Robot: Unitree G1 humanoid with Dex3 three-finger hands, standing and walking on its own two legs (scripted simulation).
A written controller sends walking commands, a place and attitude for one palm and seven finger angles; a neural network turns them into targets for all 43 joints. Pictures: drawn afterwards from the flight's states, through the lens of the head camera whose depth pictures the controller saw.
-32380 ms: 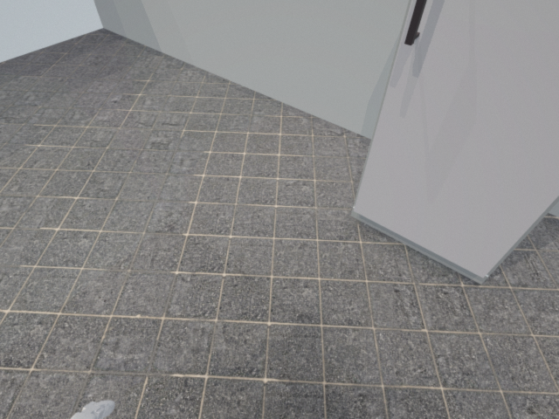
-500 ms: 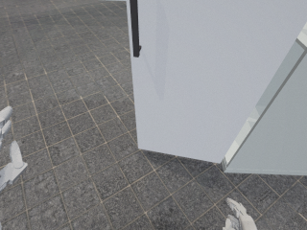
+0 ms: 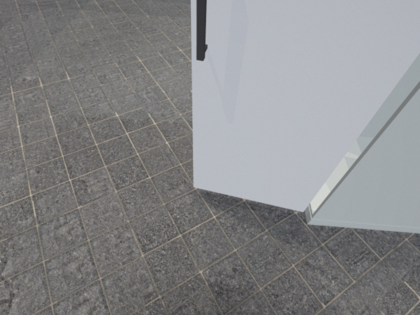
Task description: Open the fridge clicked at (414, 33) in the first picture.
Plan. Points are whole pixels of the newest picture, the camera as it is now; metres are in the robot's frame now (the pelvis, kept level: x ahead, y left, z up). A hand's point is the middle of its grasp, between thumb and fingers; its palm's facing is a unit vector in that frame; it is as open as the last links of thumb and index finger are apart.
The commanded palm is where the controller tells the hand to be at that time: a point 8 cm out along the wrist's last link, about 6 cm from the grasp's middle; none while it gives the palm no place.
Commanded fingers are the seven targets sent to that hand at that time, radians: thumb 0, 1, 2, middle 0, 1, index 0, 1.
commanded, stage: let the arm hang, fingers relaxed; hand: left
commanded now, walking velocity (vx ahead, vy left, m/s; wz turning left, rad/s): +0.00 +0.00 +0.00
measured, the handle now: out of the picture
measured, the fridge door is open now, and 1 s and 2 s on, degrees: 80 80 80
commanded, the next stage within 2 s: look to check the result in 0.58 s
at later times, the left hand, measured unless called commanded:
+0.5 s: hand out of the picture +0.08 +0.23 -0.16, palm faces -0.06 -0.95 -0.29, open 7.4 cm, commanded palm none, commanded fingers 0.00 0.90 0.90 -0.20 -0.30 -0.20 -0.30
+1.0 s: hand out of the picture +0.10 +0.24 -0.15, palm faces -0.07 -0.94 -0.33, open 7.4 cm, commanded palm none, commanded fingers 0.00 0.90 0.90 -0.20 -0.30 -0.20 -0.30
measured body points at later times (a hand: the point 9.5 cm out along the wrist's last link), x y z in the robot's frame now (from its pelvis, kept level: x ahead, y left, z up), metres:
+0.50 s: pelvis +0.01 +0.01 +0.01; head +0.02 +0.01 +0.46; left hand +0.09 +0.28 -0.13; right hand +0.06 -0.27 -0.14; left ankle +0.05 +0.11 -0.74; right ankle -0.01 -0.12 -0.74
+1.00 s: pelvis +0.03 +0.00 +0.01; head +0.05 -0.01 +0.46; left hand +0.11 +0.29 -0.13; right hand +0.09 -0.29 -0.13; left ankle +0.05 +0.11 -0.74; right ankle -0.01 -0.12 -0.74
